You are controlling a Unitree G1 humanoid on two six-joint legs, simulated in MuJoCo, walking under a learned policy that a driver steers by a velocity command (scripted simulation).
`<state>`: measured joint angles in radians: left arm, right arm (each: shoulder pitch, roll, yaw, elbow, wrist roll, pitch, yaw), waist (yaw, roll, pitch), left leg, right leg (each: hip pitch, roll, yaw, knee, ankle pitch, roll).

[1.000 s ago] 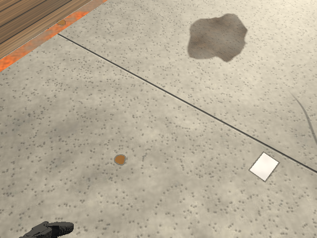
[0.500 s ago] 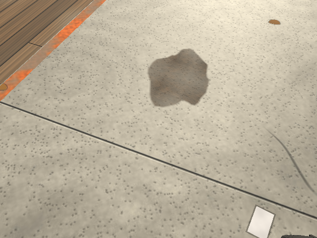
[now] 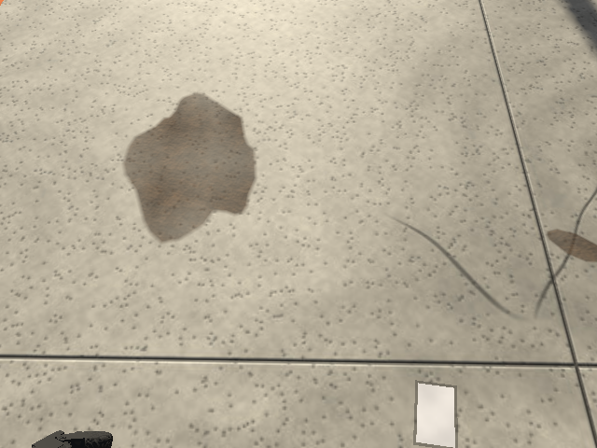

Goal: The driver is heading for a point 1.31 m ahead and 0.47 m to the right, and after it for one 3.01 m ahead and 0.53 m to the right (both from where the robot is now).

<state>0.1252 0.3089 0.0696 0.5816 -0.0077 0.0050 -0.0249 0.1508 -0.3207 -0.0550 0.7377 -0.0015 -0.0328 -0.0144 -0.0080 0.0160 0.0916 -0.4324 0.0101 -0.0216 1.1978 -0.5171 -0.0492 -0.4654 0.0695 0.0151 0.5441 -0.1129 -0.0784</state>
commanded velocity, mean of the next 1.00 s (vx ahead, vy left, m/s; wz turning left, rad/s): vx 0.38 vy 0.00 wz -0.57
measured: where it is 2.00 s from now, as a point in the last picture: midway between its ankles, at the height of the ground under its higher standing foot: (437, 397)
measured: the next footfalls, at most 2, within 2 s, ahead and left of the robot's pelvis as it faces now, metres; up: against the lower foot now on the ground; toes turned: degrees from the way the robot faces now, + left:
left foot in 0.30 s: +0.16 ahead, +0.15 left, +0.00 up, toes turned -15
right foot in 0.80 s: +0.33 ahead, -0.21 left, +0.00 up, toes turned -31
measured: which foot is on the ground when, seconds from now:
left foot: up 0.00-0.28, down 0.30-0.80, up 0.82-1.00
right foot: down 0.00-0.30, up 0.32-0.78, down 0.80-1.00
